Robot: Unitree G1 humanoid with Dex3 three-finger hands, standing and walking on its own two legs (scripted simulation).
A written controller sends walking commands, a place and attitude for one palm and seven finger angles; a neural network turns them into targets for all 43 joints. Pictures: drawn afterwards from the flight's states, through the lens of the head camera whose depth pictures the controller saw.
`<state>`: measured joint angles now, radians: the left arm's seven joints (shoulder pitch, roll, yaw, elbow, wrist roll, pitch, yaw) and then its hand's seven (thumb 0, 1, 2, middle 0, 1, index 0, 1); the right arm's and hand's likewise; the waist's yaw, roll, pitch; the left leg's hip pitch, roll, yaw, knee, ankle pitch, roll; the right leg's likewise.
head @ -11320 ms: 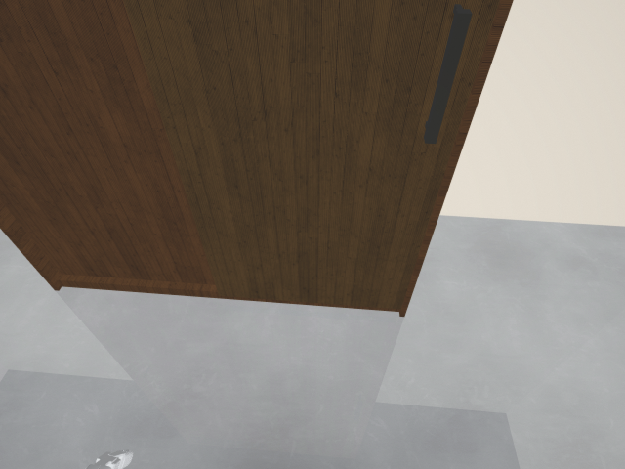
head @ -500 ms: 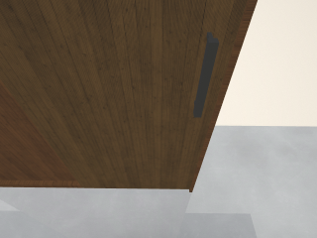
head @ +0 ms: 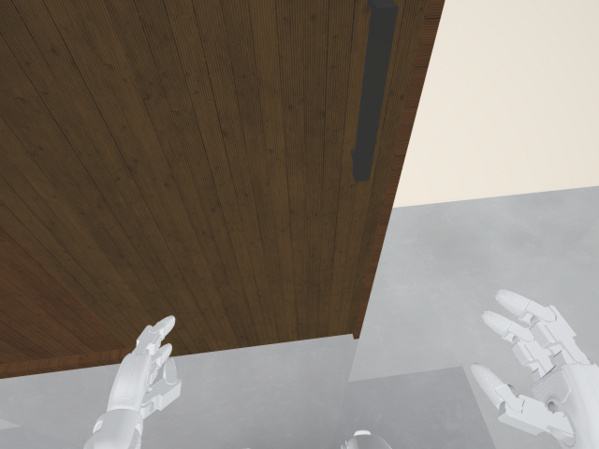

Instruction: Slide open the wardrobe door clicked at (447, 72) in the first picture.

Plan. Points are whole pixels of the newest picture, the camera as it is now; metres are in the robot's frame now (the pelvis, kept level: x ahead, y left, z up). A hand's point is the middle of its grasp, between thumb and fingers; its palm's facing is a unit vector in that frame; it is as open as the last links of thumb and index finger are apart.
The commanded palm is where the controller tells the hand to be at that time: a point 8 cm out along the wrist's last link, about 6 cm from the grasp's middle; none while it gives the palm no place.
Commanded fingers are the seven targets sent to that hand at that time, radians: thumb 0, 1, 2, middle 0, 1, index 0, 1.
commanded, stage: raise the hand with hooked fingers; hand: right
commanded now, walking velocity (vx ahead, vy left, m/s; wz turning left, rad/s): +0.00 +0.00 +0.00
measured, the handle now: (366, 98) +0.52 -0.09 +0.21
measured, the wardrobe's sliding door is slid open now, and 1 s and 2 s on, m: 0.00 0.00 0.00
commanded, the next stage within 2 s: move the hooked fingers beside the handle in 1.52 s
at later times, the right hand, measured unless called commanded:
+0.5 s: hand (553, 299) +0.25 -0.26 +0.14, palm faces -0.07 +0.99 -0.08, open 12.5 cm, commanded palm +0.22 -0.31 +0.16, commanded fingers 0.00 0.38 -0.35 0.29 1.12 0.29 1.12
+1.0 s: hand out of the picture +0.28 -0.31 +0.22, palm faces -0.02 +0.99 -0.11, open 13.9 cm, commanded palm +0.26 -0.35 +0.23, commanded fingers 0.00 0.50 -0.30 0.30 1.20 0.30 1.20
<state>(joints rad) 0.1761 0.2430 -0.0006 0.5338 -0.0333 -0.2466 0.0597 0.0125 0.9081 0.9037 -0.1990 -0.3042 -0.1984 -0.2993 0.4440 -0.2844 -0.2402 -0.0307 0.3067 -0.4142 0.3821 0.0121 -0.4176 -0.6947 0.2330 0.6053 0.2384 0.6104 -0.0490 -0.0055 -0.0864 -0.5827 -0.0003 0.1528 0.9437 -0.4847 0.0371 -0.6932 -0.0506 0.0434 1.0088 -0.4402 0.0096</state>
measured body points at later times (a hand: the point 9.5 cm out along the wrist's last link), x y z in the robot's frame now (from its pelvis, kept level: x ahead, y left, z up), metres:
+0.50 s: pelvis +0.02 -0.02 +0.04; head +0.02 -0.03 +0.49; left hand +0.17 +0.24 -0.02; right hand +0.25 -0.31 +0.14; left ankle +0.00 +0.10 -0.68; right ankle +0.04 -0.12 -0.68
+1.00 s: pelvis +0.01 -0.03 +0.05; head +0.00 -0.03 +0.50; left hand +0.19 +0.19 -0.01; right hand +0.28 -0.36 +0.22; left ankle +0.00 +0.10 -0.68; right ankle +0.04 -0.12 -0.68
